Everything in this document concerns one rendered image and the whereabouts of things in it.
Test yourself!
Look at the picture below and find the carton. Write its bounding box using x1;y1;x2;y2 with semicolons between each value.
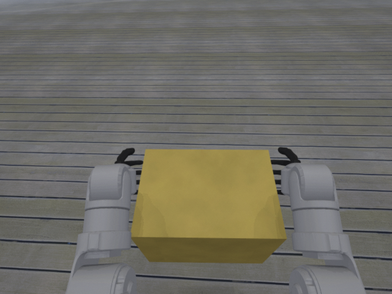
131;149;287;263

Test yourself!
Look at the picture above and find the robot right forearm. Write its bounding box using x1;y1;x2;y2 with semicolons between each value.
281;163;366;294

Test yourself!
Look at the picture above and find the right robot upper arm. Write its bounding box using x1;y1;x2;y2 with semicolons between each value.
289;265;365;294

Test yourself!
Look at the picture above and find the robot left hand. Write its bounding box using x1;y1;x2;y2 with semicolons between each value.
115;148;143;195

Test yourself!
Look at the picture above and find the robot right hand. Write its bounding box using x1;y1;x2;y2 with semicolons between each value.
271;147;301;195

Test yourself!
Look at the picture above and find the left robot upper arm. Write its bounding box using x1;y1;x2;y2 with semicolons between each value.
67;263;137;294

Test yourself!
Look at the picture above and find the robot left forearm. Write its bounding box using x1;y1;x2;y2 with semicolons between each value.
66;164;137;294

